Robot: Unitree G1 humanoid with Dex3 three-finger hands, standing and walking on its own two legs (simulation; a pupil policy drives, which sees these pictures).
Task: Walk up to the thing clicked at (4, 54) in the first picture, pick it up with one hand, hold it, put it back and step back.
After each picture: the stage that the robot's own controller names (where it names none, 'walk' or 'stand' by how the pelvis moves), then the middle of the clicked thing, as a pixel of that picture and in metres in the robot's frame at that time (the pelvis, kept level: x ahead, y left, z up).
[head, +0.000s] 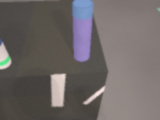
stand; out of the picture +0.49 +0.37 +0.04
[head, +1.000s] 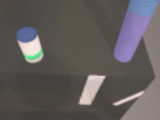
stand; (30, 45) +0.47 +0.20 +0.06
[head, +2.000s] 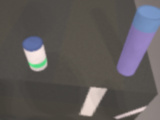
stand; (35, 54) +0.45 +0.20 +0.05
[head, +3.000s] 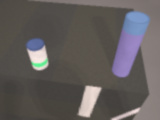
stand; (38, 54) +0.49 +0.21 +0.04
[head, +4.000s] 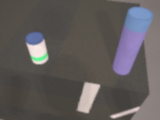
stand; (37, 48) +0.50 +0.20 +0.04
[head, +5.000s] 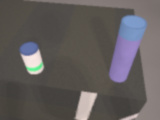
stand; (32, 58) +0.47 +0.22 +0.03
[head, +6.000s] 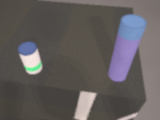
stand; (30, 58) +0.46 +0.23 +0.03
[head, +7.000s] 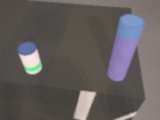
rise first; (30, 58) +0.46 +0.23 +0.03
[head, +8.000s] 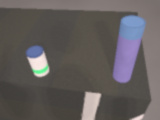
rise first; (38, 61) +0.46 +0.24 +0.04
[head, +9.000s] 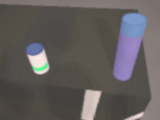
go down; (38, 58) +0.47 +0.24 +0.04
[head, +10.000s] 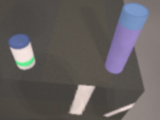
go down; (22, 52) +0.47 +0.21 +0.05
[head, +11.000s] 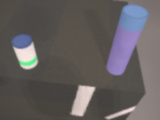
go down; (25, 52) +0.47 +0.22 +0.06
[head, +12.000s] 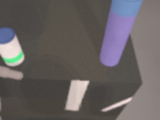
close in; (9, 47) +0.46 +0.24 +0.08
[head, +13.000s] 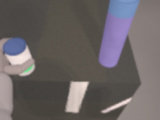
lift; (20, 57) +0.42 +0.20 +0.08
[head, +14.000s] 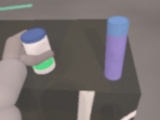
lift; (39, 51) +0.35 +0.14 +0.22
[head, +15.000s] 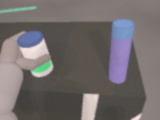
hold; (36, 54) +0.34 +0.15 +0.23
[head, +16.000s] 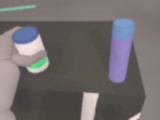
hold; (32, 50) +0.34 +0.16 +0.24
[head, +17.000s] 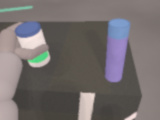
crouch; (34, 45) +0.36 +0.16 +0.24
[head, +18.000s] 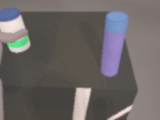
crouch; (14, 30) +0.43 +0.22 +0.23
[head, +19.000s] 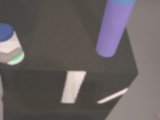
lower; (8, 45) +0.45 +0.22 +0.10
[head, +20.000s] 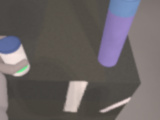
lower; (14, 57) +0.42 +0.21 +0.09
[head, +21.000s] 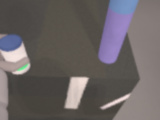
lower; (15, 55) +0.43 +0.21 +0.09
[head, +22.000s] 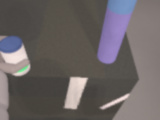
lower; (15, 56) +0.42 +0.21 +0.09
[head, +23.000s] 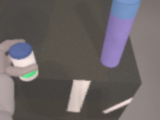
open; (24, 62) +0.41 +0.20 +0.08
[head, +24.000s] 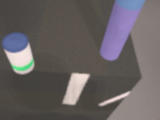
sink last; (19, 54) +0.41 +0.19 +0.09
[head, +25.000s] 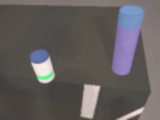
sink last; (42, 66) +0.42 +0.20 +0.07
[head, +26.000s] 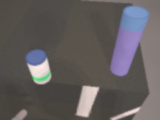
stand; (39, 67) +0.40 +0.19 +0.05
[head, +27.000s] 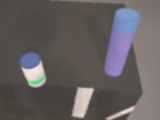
stand; (33, 70) +0.40 +0.20 +0.04
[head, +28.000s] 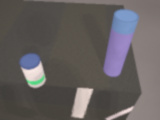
stand; (33, 71) +0.40 +0.20 +0.04
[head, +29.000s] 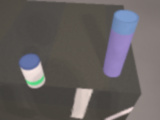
stand; (33, 71) +0.40 +0.20 +0.04
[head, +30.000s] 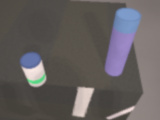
stand; (34, 70) +0.40 +0.20 +0.04
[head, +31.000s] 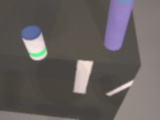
walk; (35, 43) +0.48 +0.21 +0.06
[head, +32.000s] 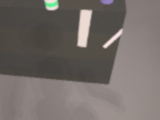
walk; out of the picture +0.82 +0.23 +0.06
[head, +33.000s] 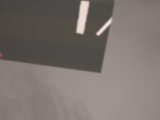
stand; out of the picture +1.14 +0.20 +0.05
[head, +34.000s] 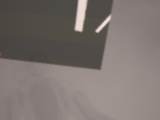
stand; out of the picture +1.12 +0.20 +0.04
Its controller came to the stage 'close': yes
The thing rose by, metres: 0.22
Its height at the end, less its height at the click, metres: +0.00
